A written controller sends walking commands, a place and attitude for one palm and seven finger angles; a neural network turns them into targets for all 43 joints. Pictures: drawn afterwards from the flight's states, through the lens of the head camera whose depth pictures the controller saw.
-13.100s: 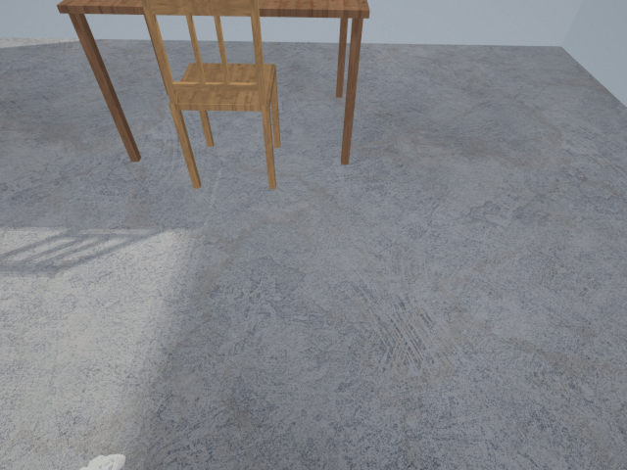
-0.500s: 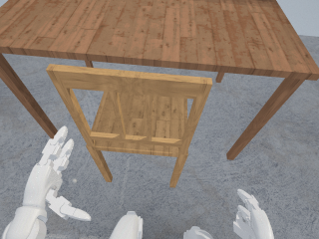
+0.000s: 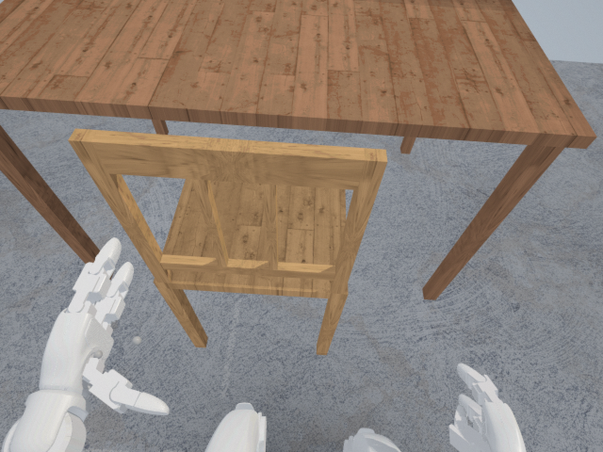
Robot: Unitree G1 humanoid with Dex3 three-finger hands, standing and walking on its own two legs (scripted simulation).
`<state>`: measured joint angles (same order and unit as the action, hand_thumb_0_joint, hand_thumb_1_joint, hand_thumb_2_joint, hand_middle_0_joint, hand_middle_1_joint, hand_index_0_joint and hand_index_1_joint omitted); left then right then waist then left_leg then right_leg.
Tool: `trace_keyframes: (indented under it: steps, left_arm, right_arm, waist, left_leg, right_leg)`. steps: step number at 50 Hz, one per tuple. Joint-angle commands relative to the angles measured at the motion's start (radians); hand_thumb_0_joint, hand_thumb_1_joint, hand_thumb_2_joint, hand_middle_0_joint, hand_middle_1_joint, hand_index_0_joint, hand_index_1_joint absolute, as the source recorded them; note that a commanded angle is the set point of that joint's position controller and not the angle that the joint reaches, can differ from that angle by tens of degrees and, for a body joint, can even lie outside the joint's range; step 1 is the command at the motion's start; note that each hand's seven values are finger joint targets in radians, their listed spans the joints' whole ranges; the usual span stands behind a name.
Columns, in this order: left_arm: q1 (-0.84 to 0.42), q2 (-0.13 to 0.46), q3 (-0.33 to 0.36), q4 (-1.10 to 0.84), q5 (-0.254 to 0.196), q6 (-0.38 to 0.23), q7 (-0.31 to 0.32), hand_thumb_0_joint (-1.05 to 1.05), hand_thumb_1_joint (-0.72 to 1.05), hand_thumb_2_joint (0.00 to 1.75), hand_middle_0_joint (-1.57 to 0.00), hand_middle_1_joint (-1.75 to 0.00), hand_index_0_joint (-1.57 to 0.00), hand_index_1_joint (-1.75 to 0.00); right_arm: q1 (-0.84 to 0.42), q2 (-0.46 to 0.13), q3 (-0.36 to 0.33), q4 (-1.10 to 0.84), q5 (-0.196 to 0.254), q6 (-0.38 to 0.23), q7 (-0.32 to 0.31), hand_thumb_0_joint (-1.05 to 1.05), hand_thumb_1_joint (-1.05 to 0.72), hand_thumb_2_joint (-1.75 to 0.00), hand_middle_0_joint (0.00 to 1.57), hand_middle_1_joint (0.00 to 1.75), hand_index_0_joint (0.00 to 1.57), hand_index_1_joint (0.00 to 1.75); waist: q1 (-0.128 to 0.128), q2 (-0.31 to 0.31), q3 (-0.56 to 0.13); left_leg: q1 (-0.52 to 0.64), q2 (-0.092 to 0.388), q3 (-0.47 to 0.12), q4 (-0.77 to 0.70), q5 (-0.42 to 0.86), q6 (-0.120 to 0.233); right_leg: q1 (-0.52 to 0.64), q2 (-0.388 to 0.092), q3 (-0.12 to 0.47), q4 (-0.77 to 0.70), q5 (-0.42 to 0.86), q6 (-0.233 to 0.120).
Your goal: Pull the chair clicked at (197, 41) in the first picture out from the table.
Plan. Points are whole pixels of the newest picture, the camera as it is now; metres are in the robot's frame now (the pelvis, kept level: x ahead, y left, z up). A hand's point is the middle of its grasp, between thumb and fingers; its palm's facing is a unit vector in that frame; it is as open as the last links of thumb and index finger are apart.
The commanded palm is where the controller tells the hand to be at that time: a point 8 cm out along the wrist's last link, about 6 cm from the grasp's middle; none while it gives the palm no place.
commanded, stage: raise the hand toward the chair's back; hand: left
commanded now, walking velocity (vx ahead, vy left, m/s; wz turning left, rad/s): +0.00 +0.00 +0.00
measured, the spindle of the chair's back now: (213, 225) +0.45 +0.16 -0.03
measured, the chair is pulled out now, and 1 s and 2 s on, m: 0.00 0.00 0.00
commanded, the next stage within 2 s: aim the fingers beside a spindle in 0.06 s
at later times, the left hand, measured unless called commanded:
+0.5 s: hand (160, 333) +0.25 +0.18 +0.03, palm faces -0.04 -1.00 -0.03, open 16.9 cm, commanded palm +0.24 +0.24 +0.04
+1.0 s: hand (190, 318) +0.28 +0.16 +0.02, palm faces -0.04 -1.00 -0.03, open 16.9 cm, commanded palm +0.26 +0.21 +0.02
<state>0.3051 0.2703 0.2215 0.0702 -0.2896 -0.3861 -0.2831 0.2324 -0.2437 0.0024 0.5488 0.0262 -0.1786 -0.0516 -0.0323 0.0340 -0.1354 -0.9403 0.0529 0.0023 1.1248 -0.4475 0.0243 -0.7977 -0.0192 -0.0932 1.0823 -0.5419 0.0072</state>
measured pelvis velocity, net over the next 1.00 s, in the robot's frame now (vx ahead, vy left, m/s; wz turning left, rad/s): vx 0.00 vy -0.01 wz -0.01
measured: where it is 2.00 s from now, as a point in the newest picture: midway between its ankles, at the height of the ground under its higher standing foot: outside the picture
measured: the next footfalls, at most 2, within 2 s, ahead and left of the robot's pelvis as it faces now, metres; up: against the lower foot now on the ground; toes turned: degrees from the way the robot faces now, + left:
none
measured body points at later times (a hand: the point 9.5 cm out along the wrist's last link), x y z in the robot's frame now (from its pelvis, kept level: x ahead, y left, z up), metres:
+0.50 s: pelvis +0.00 -0.01 -0.01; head +0.07 +0.00 +0.44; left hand +0.25 +0.24 +0.04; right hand +0.17 -0.26 -0.09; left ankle +0.05 +0.10 -0.66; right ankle -0.01 -0.13 -0.66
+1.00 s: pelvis +0.00 -0.01 -0.02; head +0.08 +0.00 +0.42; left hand +0.28 +0.21 +0.02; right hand +0.16 -0.26 -0.11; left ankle +0.05 +0.10 -0.66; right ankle -0.01 -0.13 -0.66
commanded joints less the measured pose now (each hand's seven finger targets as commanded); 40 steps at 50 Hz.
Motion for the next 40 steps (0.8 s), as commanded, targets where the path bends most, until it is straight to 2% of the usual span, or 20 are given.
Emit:
trace_keyframes:
  steps: [1, 5, 8, 10, 11, 13, 17, 20, 21, 22, 23, 25, 28, 30, 33, 35, 38, 40]
  left_arm:
    - [-0.060, 0.130, 0.066, -0.180, -0.018, -0.064, -0.006, 0.00, -0.50, 0.30, -0.06, -0.08, -0.06, -0.08]
    - [-0.070, 0.154, 0.086, -0.195, -0.019, -0.063, -0.011, 0.00, -0.50, 0.30, -0.06, -0.08, -0.06, -0.08]
    - [-0.075, 0.141, 0.075, -0.206, -0.023, -0.066, -0.017, 0.00, -0.50, 0.30, -0.06, -0.08, -0.06, -0.08]
    - [-0.066, 0.146, 0.089, -0.172, -0.021, -0.065, -0.013, 0.00, -0.50, 0.30, -0.06, -0.08, -0.06, -0.08]
    - [-0.081, 0.119, 0.057, -0.165, -0.018, -0.066, -0.018, 0.00, -0.50, 0.30, -0.06, -0.08, -0.06, -0.08]
    - [-0.120, 0.119, 0.051, -0.157, -0.018, -0.073, -0.020, 0.00, -0.50, 0.30, -0.06, -0.08, -0.06, -0.08]
    - [-0.151, 0.119, 0.035, -0.171, -0.010, -0.081, -0.017, 0.00, -0.50, 0.30, -0.06, -0.08, -0.06, -0.08]
    - [-0.147, 0.152, 0.069, -0.169, -0.006, -0.086, -0.002, 0.00, -0.50, 0.30, -0.06, -0.08, -0.06, -0.08]
    - [-0.135, 0.125, 0.043, -0.178, -0.005, -0.087, -0.001, 0.00, -0.50, 0.30, -0.06, -0.08, -0.06, -0.08]
    - [-0.122, 0.129, 0.056, -0.167, -0.007, -0.084, 0.004, 0.00, -0.50, 0.30, -0.06, -0.08, -0.06, -0.08]
    - [-0.129, 0.122, 0.047, -0.160, -0.006, -0.083, 0.007, 0.00, -0.50, 0.30, -0.06, -0.08, -0.06, -0.08]
    - [-0.118, 0.146, 0.079, -0.126, -0.002, -0.081, 0.017, 0.00, -0.50, 0.30, -0.06, -0.08, -0.06, -0.08]
    - [-0.147, 0.096, 0.016, -0.157, 0.003, -0.091, 0.022, 0.00, -0.50, 0.30, -0.06, -0.08, -0.06, -0.08]
    - [-0.165, 0.093, 0.002, -0.152, 0.012, -0.095, 0.033, 0.00, -0.50, 0.30, -0.06, -0.08, -0.06, -0.08]
    - [-0.210, 0.072, -0.033, -0.148, 0.024, -0.104, 0.046, 0.00, -0.50, 0.30, -0.06, -0.08, -0.06, -0.08]
    - [-0.223, 0.089, -0.022, -0.121, 0.034, -0.102, 0.059, 0.00, -0.50, 0.30, -0.06, -0.08, -0.06, -0.08]
    - [-0.263, 0.081, -0.024, -0.130, 0.042, -0.105, 0.075, 0.00, -0.50, 0.30, -0.06, -0.08, -0.06, -0.08]
    - [-0.241, 0.100, -0.003, -0.111, 0.049, -0.101, 0.089, 0.00, -0.50, 0.30, -0.06, -0.08, -0.06, -0.08]
  right_arm:
    - [-0.036, -0.138, -0.055, -0.139, 0.006, -0.050, -0.011, 0.00, -0.90, -0.90, 0.20, 0.30, 0.20, 0.30]
    - [-0.040, -0.138, -0.055, -0.140, 0.005, -0.050, -0.014, 0.00, -0.90, -0.90, 0.20, 0.30, 0.20, 0.30]
    - [-0.039, -0.136, -0.054, -0.142, 0.005, -0.049, -0.014, 0.00, -0.90, -0.90, 0.20, 0.30, 0.20, 0.30]
    - [-0.043, -0.135, -0.056, -0.133, 0.004, -0.047, -0.015, 0.00, -0.90, -0.90, 0.20, 0.30, 0.20, 0.30]
    - [-0.040, -0.135, -0.052, -0.138, 0.004, -0.046, -0.014, 0.00, -0.90, -0.90, 0.20, 0.30, 0.20, 0.30]
    - [-0.041, -0.140, -0.053, -0.135, 0.004, -0.047, -0.015, 0.00, -0.90, -0.90, 0.20, 0.30, 0.20, 0.30]
    - [-0.039, -0.141, -0.051, -0.138, 0.001, -0.049, -0.014, 0.00, -0.90, -0.90, 0.20, 0.30, 0.20, 0.30]
    - [-0.041, -0.140, -0.054, -0.133, 0.000, -0.046, -0.014, 0.00, -0.90, -0.90, 0.20, 0.30, 0.20, 0.30]
    - [-0.042, -0.135, -0.053, -0.139, 0.000, -0.045, -0.011, 0.00, -0.90, -0.90, 0.20, 0.30, 0.20, 0.30]
    - [-0.042, -0.134, -0.056, -0.138, 0.000, -0.041, -0.009, 0.00, -0.90, -0.90, 0.20, 0.30, 0.20, 0.30]
    - [-0.045, -0.135, -0.055, -0.139, 0.000, -0.038, -0.008, 0.00, -0.90, -0.90, 0.20, 0.30, 0.20, 0.30]
    - [-0.045, -0.136, -0.057, -0.129, -0.002, -0.030, -0.008, 0.00, -0.90, -0.90, 0.20, 0.30, 0.20, 0.30]
    - [-0.044, -0.135, -0.055, -0.140, -0.001, -0.029, -0.001, 0.00, -0.90, -0.90, 0.20, 0.30, 0.20, 0.30]
    - [-0.040, -0.139, -0.055, -0.138, -0.004, -0.029, -0.002, 0.00, -0.90, -0.90, 0.20, 0.30, 0.20, 0.30]
    - [-0.037, -0.142, -0.056, -0.139, -0.005, -0.028, -0.001, 0.00, -0.90, -0.90, 0.20, 0.30, 0.20, 0.30]
    - [-0.032, -0.146, -0.053, -0.136, -0.007, -0.022, -0.001, 0.00, -0.90, -0.90, 0.20, 0.30, 0.20, 0.30]
    - [-0.036, -0.143, -0.054, -0.139, -0.008, -0.013, 0.003, 0.00, -0.90, -0.90, 0.20, 0.30, 0.20, 0.30]
    - [-0.033, -0.144, -0.054, -0.140, -0.010, -0.006, 0.005, 0.00, -0.90, -0.90, 0.20, 0.30, 0.20, 0.30]
  waist:
    - [0.000, 0.026, -0.214]
    - [0.008, 0.034, -0.233]
    - [0.004, 0.038, -0.240]
    - [0.006, 0.006, -0.225]
    - [-0.004, 0.016, -0.212]
    - [-0.007, 0.018, -0.206]
    - [-0.004, 0.032, -0.245]
    - [0.008, 0.039, -0.260]
    - [0.008, 0.054, -0.273]
    - [0.009, 0.028, -0.272]
    - [0.005, 0.028, -0.265]
    - [0.011, 0.012, -0.251]
    - [0.000, 0.054, -0.258]
    - [-0.008, 0.025, -0.254]
    - [-0.018, 0.020, -0.260]
    - [-0.016, -0.001, -0.250]
    - [-0.008, 0.024, -0.288]
    - [0.002, 0.007, -0.298]
  left_leg:
    - [0.272, -0.026, -0.047, -0.170, 0.166, 0.001]
    - [0.278, -0.027, -0.049, -0.166, 0.187, 0.002]
    - [0.285, -0.028, -0.045, -0.162, 0.195, 0.002]
    - [0.259, -0.028, -0.044, -0.151, 0.192, 0.004]
    - [0.254, -0.030, -0.043, -0.149, 0.181, 0.004]
    - [0.242, -0.030, -0.046, -0.145, 0.149, 0.001]
    - [0.248, -0.029, -0.046, -0.134, 0.160, 0.004]
    - [0.240, -0.028, -0.044, -0.127, 0.173, 0.003]
    - [0.251, -0.030, -0.039, -0.126, 0.188, 0.004]
    - [0.247, -0.027, -0.039, -0.126, 0.191, 0.002]
    - [0.235, -0.029, -0.037, -0.123, 0.181, 0.003]
    - [0.214, -0.027, -0.038, -0.120, 0.178, 0.002]
    - [0.233, -0.026, -0.039, -0.119, 0.167, 0.000]
    - [0.218, -0.023, -0.047, -0.114, 0.155, 0.002]
    - [0.213, -0.023, -0.049, -0.105, 0.123, 0.002]
    - [0.186, -0.023, -0.052, -0.103, 0.111, 0.003]
    - [0.202, -0.025, -0.047, -0.097, 0.124, 0.002]
    - [0.196, -0.023, -0.048, -0.096, 0.144, 0.001]
  right_leg:
    - [0.020, 0.039, 0.017, -0.167, 0.181, -0.022]
    - [0.033, 0.039, 0.020, -0.163, 0.200, -0.024]
    - [0.033, 0.037, 0.020, -0.162, 0.211, -0.023]
    - [0.032, 0.040, 0.022, -0.160, 0.212, -0.022]
    - [0.015, 0.037, 0.023, -0.158, 0.205, -0.020]
    - [-0.002, 0.036, 0.025, -0.155, 0.170, -0.021]
    - [-0.004, 0.034, 0.030, -0.142, 0.176, -0.023]
    - [0.005, 0.035, 0.032, -0.133, 0.185, -0.026]
    - [0.007, 0.032, 0.034, -0.131, 0.203, -0.025]
    - [0.012, 0.033, 0.031, -0.130, 0.209, -0.024]
    - [0.003, 0.033, 0.035, -0.131, 0.202, -0.022]
    - [0.005, 0.037, 0.034, -0.127, 0.199, -0.024]
    - [-0.028, 0.033, 0.030, -0.119, 0.184, -0.024]
    - [-0.038, 0.035, 0.027, -0.111, 0.169, -0.023]
    - [-0.069, 0.033, 0.030, -0.104, 0.141, -0.022]
    - [-0.070, 0.034, 0.030, -0.099, 0.128, -0.024]
    - [-0.072, 0.031, 0.033, -0.087, 0.141, -0.025]
    - [-0.058, 0.034, 0.032, -0.080, 0.159, -0.027]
